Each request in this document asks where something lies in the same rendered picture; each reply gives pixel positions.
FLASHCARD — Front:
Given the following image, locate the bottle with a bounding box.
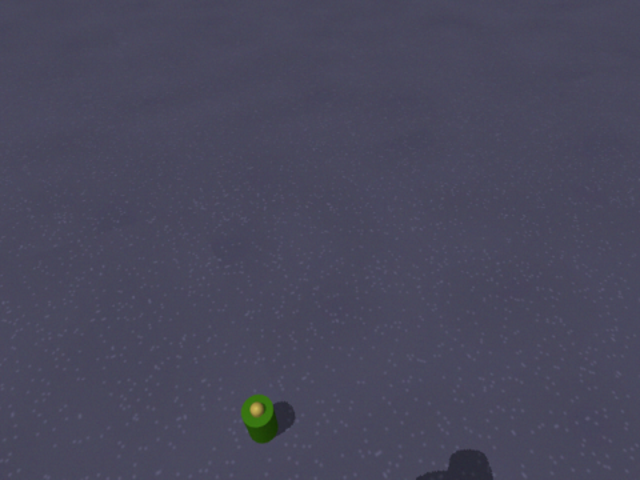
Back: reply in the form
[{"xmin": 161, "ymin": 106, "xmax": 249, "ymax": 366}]
[{"xmin": 241, "ymin": 394, "xmax": 278, "ymax": 443}]

